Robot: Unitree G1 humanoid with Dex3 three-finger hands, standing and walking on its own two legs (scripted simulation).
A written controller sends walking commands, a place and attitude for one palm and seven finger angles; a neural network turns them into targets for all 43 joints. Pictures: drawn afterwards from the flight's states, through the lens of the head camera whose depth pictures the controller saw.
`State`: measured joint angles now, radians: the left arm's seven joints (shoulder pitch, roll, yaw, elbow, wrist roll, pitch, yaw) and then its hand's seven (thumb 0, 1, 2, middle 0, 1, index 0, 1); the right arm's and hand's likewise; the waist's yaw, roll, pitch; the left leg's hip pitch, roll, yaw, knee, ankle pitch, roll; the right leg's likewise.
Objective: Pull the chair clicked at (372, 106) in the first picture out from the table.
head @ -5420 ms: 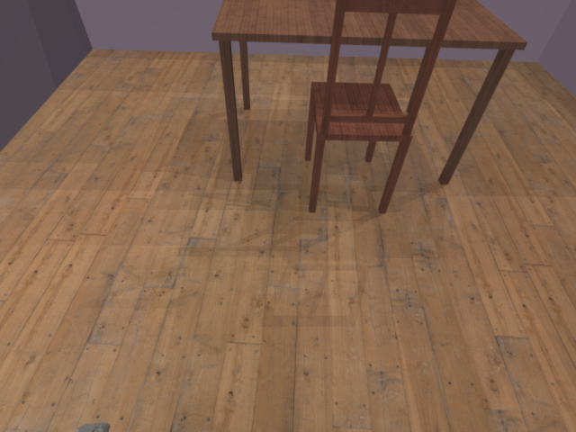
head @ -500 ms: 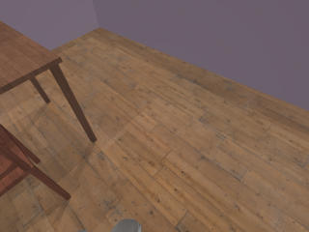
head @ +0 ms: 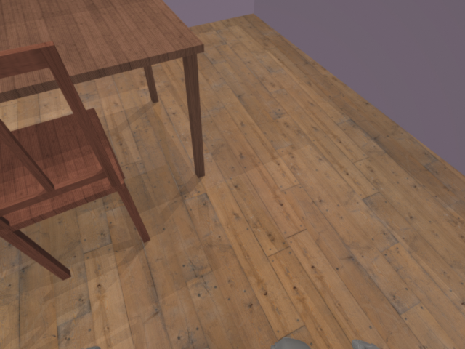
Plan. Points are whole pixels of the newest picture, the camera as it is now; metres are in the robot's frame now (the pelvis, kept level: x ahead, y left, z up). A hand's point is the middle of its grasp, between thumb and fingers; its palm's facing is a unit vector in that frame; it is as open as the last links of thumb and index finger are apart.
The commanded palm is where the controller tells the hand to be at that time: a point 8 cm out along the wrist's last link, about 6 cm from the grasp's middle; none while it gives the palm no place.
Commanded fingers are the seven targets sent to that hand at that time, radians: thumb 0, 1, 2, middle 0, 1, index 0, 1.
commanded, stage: turn to face it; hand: left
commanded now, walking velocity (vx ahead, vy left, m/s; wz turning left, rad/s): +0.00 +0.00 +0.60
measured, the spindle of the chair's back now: (16, 147) +0.52 +0.57 -0.05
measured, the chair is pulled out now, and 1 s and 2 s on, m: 0.00 0.00 0.00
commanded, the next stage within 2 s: take the last steps up to it in 0.84 s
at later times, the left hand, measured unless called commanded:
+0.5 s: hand out of the picture -0.01 +0.17 -0.15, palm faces +0.32 -0.91 -0.26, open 7.4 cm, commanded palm none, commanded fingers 0.00 0.90 0.90 -0.20 -0.30 -0.20 -0.30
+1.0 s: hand out of the picture -0.07 +0.21 -0.16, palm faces +0.49 -0.84 -0.24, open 7.4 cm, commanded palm none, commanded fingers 0.00 0.90 0.90 -0.20 -0.30 -0.20 -0.30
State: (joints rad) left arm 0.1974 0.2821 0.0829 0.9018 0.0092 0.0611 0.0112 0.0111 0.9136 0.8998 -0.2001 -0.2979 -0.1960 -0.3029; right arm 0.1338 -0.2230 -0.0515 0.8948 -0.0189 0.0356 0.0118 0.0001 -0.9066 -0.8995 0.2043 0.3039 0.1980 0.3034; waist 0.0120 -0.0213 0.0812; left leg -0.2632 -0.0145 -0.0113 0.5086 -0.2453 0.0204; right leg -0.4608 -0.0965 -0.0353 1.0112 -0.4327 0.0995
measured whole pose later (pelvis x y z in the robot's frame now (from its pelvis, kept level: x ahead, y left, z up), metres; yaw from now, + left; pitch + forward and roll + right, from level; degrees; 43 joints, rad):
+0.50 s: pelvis -0.02 -0.04 +0.00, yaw +19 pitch -1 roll +2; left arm 0.23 0.19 0.03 0.89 0.02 0.01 0.02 0.01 0.91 0.90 -0.21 -0.30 -0.20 -0.30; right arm 0.18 -0.26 -0.08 0.96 -0.02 0.09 0.03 0.00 -0.91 -0.90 0.20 0.30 0.19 0.30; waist -0.01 0.00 0.08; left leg -0.41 0.05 0.04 0.94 -0.43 -0.08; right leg -0.20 -0.14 -0.24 0.53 -0.29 0.00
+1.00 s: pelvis -0.04 +0.00 +0.01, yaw +28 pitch +0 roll +0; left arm 0.19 0.22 0.05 0.96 0.01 0.05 0.02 0.01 0.91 0.90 -0.20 -0.30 -0.20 -0.30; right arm 0.19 -0.17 -0.03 0.97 -0.02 0.03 -0.01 0.00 -0.91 -0.90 0.21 0.30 0.20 0.30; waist -0.01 -0.01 0.05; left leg -0.21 -0.03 0.01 0.43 -0.21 0.05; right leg -0.34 -0.06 -0.04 0.81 -0.44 0.07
